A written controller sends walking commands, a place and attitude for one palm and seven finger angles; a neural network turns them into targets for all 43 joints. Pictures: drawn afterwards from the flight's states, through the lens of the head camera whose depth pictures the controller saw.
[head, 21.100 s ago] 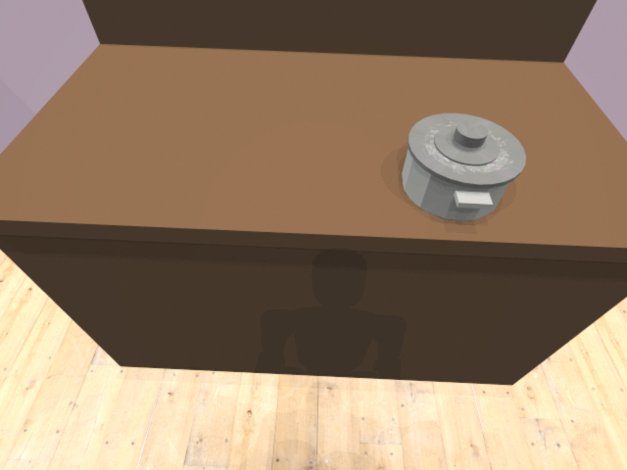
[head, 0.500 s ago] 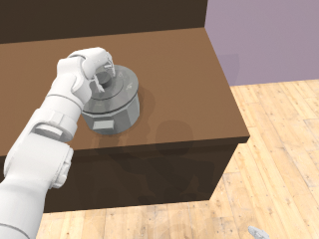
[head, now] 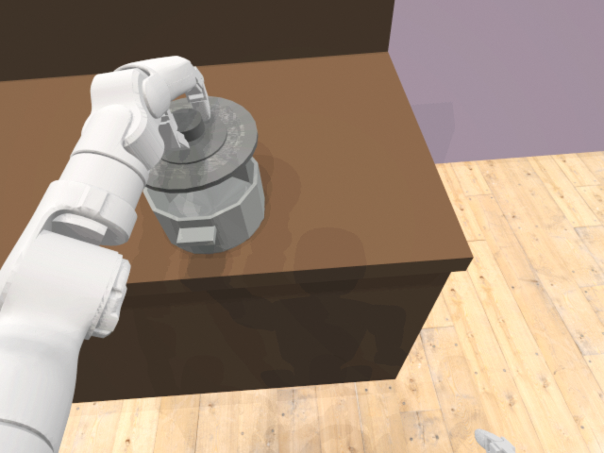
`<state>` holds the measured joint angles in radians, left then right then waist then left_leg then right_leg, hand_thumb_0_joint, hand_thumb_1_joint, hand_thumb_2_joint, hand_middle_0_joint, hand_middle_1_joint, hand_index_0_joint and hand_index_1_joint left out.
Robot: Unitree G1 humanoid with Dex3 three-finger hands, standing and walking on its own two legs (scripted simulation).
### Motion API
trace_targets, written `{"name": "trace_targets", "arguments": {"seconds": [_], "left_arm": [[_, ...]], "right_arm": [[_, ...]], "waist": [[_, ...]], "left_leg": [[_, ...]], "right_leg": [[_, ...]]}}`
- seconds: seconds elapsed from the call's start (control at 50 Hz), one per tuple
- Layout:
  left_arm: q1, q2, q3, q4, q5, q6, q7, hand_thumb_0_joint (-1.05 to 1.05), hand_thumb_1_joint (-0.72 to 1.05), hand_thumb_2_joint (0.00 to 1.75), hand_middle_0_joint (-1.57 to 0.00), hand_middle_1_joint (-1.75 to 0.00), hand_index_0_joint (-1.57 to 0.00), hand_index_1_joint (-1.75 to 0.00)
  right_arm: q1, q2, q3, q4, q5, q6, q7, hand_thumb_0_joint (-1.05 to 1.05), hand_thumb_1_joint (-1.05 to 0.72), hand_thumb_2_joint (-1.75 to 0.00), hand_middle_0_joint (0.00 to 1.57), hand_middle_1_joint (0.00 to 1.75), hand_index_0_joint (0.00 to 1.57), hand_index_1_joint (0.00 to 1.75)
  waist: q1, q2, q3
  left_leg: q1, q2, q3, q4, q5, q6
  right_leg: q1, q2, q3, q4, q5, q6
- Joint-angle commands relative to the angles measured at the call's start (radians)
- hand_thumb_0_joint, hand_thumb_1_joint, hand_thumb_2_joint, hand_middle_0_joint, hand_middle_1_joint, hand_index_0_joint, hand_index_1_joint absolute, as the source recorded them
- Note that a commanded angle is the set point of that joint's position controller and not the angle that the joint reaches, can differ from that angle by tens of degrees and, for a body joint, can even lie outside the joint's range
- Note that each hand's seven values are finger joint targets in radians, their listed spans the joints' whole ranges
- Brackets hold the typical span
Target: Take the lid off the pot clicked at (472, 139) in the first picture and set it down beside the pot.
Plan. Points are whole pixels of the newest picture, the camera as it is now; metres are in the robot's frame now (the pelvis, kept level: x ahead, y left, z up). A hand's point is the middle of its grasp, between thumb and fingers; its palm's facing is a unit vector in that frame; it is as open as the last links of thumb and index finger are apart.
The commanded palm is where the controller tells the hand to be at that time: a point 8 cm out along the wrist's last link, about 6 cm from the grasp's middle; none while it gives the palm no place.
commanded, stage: lift the lid straight up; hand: left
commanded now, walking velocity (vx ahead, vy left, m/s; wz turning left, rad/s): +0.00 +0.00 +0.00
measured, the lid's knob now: (185, 125) +0.51 +0.15 +0.17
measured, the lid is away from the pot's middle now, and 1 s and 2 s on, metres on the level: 0.01 0.01 0.12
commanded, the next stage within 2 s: move the lid sideways beside the pot in 0.96 s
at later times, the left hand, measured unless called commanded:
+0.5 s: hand (152, 98) +0.48 +0.16 +0.24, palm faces -0.29 -0.09 -0.95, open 8.3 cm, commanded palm +0.47 +0.16 +0.32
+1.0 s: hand (143, 74) +0.47 +0.16 +0.27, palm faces -0.25 -0.10 -0.96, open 8.3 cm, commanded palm +0.46 +0.16 +0.34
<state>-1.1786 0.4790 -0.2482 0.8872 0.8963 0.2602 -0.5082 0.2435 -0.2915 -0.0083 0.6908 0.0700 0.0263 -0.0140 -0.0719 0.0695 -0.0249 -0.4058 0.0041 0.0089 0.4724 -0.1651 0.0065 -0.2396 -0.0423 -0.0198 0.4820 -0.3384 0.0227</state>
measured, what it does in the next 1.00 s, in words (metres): stands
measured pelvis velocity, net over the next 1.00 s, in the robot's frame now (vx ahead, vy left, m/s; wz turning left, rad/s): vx -0.01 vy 0.01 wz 0.00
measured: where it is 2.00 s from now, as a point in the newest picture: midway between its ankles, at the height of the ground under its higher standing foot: outside the picture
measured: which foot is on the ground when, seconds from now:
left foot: down 0.00-1.00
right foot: down 0.00-1.00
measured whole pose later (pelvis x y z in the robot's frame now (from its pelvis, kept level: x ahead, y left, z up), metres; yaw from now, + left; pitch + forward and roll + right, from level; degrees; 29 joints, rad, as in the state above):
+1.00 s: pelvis -0.01 +0.01 +0.00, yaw +0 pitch +6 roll +0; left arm -1.40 0.49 -0.27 0.99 0.93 0.33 -0.59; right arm 0.23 -0.28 0.01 0.70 0.07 0.00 -0.01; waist -0.07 0.07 -0.04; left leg -0.42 0.00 0.01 0.47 -0.15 0.02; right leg -0.25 -0.05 -0.02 0.48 -0.32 0.03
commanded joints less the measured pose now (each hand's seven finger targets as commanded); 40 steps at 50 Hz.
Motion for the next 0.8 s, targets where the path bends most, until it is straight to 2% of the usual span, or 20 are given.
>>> {"name": "trace_targets", "arguments": {"seconds": [0.0, 0.08, 0.12, 0.18, 0.22, 0.26, 0.28, 0.3, 0.36, 0.38, 0.4, 0.42, 0.48, 0.5, 0.52, 0.58, 0.62, 0.68, 0.72, 0.78], "left_arm": [[-0.695, 0.319, 0.141, -0.227, 0.037, 0.003, 0.058, 0.00, 0.63, 1.00, -0.93, -1.13, -0.72, -1.06], [-0.703, 0.232, 0.065, -0.181, 0.034, 0.023, 0.038, 0.00, 0.63, 1.00, -0.93, -1.13, -0.72, -1.06], [-0.732, 0.278, 0.095, -0.172, 0.040, 0.028, 0.034, 0.00, 0.63, 1.00, -0.93, -1.13, -0.72, -1.06], [-0.775, 0.274, 0.079, -0.175, 0.034, 0.026, 0.023, 0.00, 0.63, 1.00, -0.93, -1.13, -0.72, -1.06], [-0.794, 0.307, 0.106, -0.194, 0.048, 0.018, 0.025, 0.00, 0.63, 1.00, -0.93, -1.13, -0.72, -1.06], [-0.784, 0.286, 0.083, -0.137, 0.048, 0.028, 0.016, 0.00, 0.63, 1.00, -0.93, -1.13, -0.72, -1.06], [-0.803, 0.260, 0.065, -0.179, 0.034, 0.023, 0.014, 0.00, 0.63, 1.00, -0.93, -1.13, -0.72, -1.06], [-0.840, 0.297, 0.090, -0.223, 0.047, 0.017, 0.021, 0.00, 0.63, 1.00, -0.93, -1.13, -0.72, -1.06], [-0.809, 0.280, 0.078, -0.135, 0.054, 0.033, 0.012, 0.00, 0.63, 1.00, -0.93, -1.13, -0.72, -1.06], [-0.815, 0.248, 0.057, -0.166, 0.037, 0.029, 0.009, 0.00, 0.63, 1.00, -0.93, -1.13, -0.72, -1.06], [-0.811, 0.288, 0.089, -0.150, 0.048, 0.031, 0.011, 0.00, 0.63, 1.00, -0.93, -1.13, -0.72, -1.06], [-0.844, 0.304, 0.092, -0.168, 0.052, 0.031, 0.010, 0.00, 0.63, 1.00, -0.93, -1.13, -0.72, -1.06], [-0.853, 0.204, 0.023, -0.209, 0.035, 0.026, 0.004, 0.00, 0.63, 1.00, -0.93, -1.13, -0.72, -1.06], [-0.855, 0.275, 0.082, -0.200, 0.047, 0.030, 0.008, 0.00, 0.63, 1.00, -0.93, -1.13, -0.72, -1.06], [-0.858, 0.302, 0.101, -0.184, 0.055, 0.032, 0.007, 0.00, 0.63, 1.00, -0.93, -1.13, -0.72, -1.06], [-0.861, 0.240, 0.045, -0.171, 0.043, 0.041, 0.001, 0.00, 0.63, 1.00, -0.93, -1.13, -0.72, -1.06], [-0.878, 0.295, 0.089, -0.156, 0.065, 0.044, 0.006, 0.00, 0.63, 1.00, -0.93, -1.13, -0.72, -1.06], [-0.873, 0.260, 0.049, -0.103, 0.053, 0.059, -0.004, 0.00, 0.63, 1.00, -0.93, -1.13, -0.72, -1.06], [-0.905, 0.297, 0.076, -0.117, 0.070, 0.060, -0.001, 0.00, 0.63, 1.00, -0.93, -1.13, -0.72, -1.06], [-0.924, 0.232, 0.021, -0.130, 0.057, 0.060, -0.010, 0.00, 0.63, 1.00, -0.93, -1.13, -0.72, -1.06]], "right_arm": [[-0.029, -0.127, -0.043, -0.115, -0.006, -0.039, -0.006, 0.00, -0.90, -0.90, 0.20, 0.30, 0.20, 0.30], [-0.042, -0.123, -0.039, -0.115, -0.002, -0.032, -0.005, 0.00, -0.90, -0.90, 0.20, 0.30, 0.20, 0.30], [-0.036, -0.125, -0.038, -0.114, -0.004, -0.032, -0.008, 0.00, -0.90, -0.90, 0.20, 0.30, 0.20, 0.30], [-0.038, -0.126, -0.036, -0.115, -0.003, -0.039, -0.013, 0.00, -0.90, -0.90, 0.20, 0.30, 0.20, 0.30], [-0.029, -0.124, -0.038, -0.115, -0.007, -0.046, -0.014, 0.00, -0.90, -0.90, 0.20, 0.30, 0.20, 0.30], [-0.028, -0.127, -0.034, -0.106, -0.001, -0.041, -0.016, 0.00, -0.90, -0.90, 0.20, 0.30, 0.20, 0.30], [-0.033, -0.128, -0.037, -0.110, -0.002, -0.045, -0.014, 0.00, -0.90, -0.90, 0.20, 0.30, 0.20, 0.30], [-0.034, -0.125, -0.038, -0.117, -0.004, -0.050, -0.011, 0.00, -0.90, -0.90, 0.20, 0.30, 0.20, 0.30], [-0.027, -0.127, -0.035, -0.104, -0.002, -0.048, -0.014, 0.00, -0.90, -0.90, 0.20, 0.30, 0.20, 0.30], [-0.029, -0.127, -0.036, -0.110, -0.002, -0.051, -0.013, 0.00, -0.90, -0.90, 0.20, 0.30, 0.20, 0.30], [-0.024, -0.127, -0.038, -0.108, -0.005, -0.053, -0.013, 0.00, -0.90, -0.90, 0.20, 0.30, 0.20, 0.30], [-0.030, -0.129, -0.035, -0.108, -0.003, -0.053, -0.013, 0.00, -0.90, -0.90, 0.20, 0.30, 0.20, 0.30], [-0.029, -0.118, -0.038, -0.112, -0.003, -0.069, -0.009, 0.00, -0.90, -0.90, 0.20, 0.30, 0.20, 0.30], [-0.027, -0.123, -0.039, -0.106, -0.005, -0.068, -0.008, 0.00, -0.90, -0.90, 0.20, 0.30, 0.20, 0.30], [-0.025, -0.126, -0.038, -0.108, -0.008, -0.067, -0.008, 0.00, -0.90, -0.90, 0.20, 0.30, 0.20, 0.30], [-0.036, -0.124, -0.036, -0.109, -0.001, -0.069, -0.006, 0.00, -0.90, -0.90, 0.20, 0.30, 0.20, 0.30], [-0.032, -0.124, -0.034, -0.106, -0.006, -0.069, -0.007, 0.00, -0.90, -0.90, 0.20, 0.30, 0.20, 0.30], [-0.033, -0.127, -0.031, -0.100, -0.001, -0.069, -0.006, 0.00, -0.90, -0.90, 0.20, 0.30, 0.20, 0.30], [-0.030, -0.128, -0.029, -0.101, -0.002, -0.067, -0.009, 0.00, -0.90, -0.90, 0.20, 0.30, 0.20, 0.30], [-0.042, -0.122, -0.031, -0.104, -0.002, -0.081, -0.001, 0.00, -0.90, -0.90, 0.20, 0.30, 0.20, 0.30]], "waist": [[-0.004, -0.069, -0.497], [-0.010, -0.085, -0.454], [-0.014, -0.095, -0.458], [-0.014, -0.069, -0.471], [-0.012, -0.074, -0.502], [-0.017, -0.095, -0.440], [-0.014, -0.065, -0.472], [-0.012, -0.032, -0.510], [-0.015, -0.073, -0.454], [-0.014, -0.051, -0.470], [-0.014, -0.085, -0.472], [-0.014, -0.075, -0.480], [-0.013, -0.018, -0.498], [-0.010, -0.048, -0.499], [-0.008, -0.062, -0.508], [-0.008, -0.047, -0.485], [-0.008, -0.069, -0.484], [-0.006, -0.066, -0.458], [-0.013, -0.086, -0.454], [-0.002, -0.026, -0.496]], "left_leg": [[0.459, -0.065, -0.018, 0.037, 0.311, 0.079], [0.433, -0.066, -0.018, 0.035, 0.299, 0.077], [0.435, -0.066, -0.019, 0.028, 0.247, 0.079], [0.437, -0.067, -0.018, 0.032, 0.271, 0.078], [0.460, -0.066, -0.022, 0.034, 0.273, 0.080], [0.421, -0.066, -0.019, 0.022, 0.235, 0.077], [0.448, -0.063, -0.022, 0.027, 0.282, 0.077], [0.477, -0.061, -0.026, 0.030, 0.284, 0.073], [0.438, -0.063, -0.023, 0.021, 0.235, 0.074], [0.451, -0.063, -0.026, 0.023, 0.265, 0.075], [0.448, -0.064, -0.026, 0.026, 0.253, 0.077], [0.447, -0.063, -0.024, 0.020, 0.245, 0.076], [0.500, -0.062, -0.039, 0.032, 0.328, 0.076], [0.490, -0.058, -0.039, 0.031, 0.307, 0.073], [0.476, -0.063, -0.036, 0.026, 0.282, 0.076], [0.466, -0.062, -0.034, 0.022, 0.290, 0.072], [0.459, -0.061, -0.034, 0.023, 0.267, 0.073], [0.429, -0.067, -0.034, 0.014, 0.263, 0.070], [0.424, -0.060, -0.026, 0.007, 0.208, 0.072], [0.464, -0.067, -0.043, 0.025, 0.305, 0.065]], "right_leg": [[-0.056, 0.080, -0.030, -0.045, 0.521, -0.052], [-0.079, 0.078, -0.036, -0.051, 0.507, -0.054], [-0.081, 0.080, -0.034, -0.057, 0.468, -0.051], [-0.077, 0.075, -0.031, -0.053, 0.496, -0.053], [-0.069, 0.080, -0.030, -0.049, 0.489, -0.051], [-0.086, 0.080, -0.037, -0.057, 0.465, -0.050], [-0.081, 0.076, -0.037, -0.053, 0.489, -0.054], [-0.080, 0.079, -0.032, -0.048, 0.470, -0.053], [-0.095, 0.081, -0.038, -0.059, 0.437, -0.054], [-0.092, 0.078, -0.041, -0.058, 0.456, -0.057], [-0.085, 0.081, -0.034, -0.059, 0.455, -0.053], [-0.080, 0.079, -0.033, -0.058, 0.453, -0.053], [-0.110, 0.082, -0.042, -0.054, 0.458, -0.058], [-0.096, 0.085, -0.038, -0.050, 0.452, -0.056], [-0.086, 0.084, -0.036, -0.053, 0.446, -0.056], [-0.101, 0.077, -0.040, -0.059, 0.444, -0.060], [-0.094, 0.083, -0.038, -0.056, 0.433, -0.059], [-0.109, 0.077, -0.042, -0.065, 0.431, -0.061], [-0.098, 0.081, -0.039, -0.068, 0.398, -0.056], [-0.126, 0.076, -0.042, -0.055, 0.431, -0.064]]}}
